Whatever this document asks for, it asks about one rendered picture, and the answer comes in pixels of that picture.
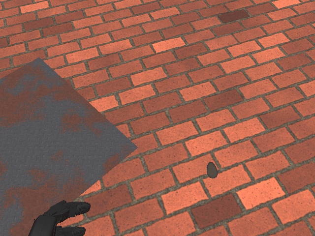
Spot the left robot hand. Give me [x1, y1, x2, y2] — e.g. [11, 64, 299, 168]
[29, 200, 91, 236]

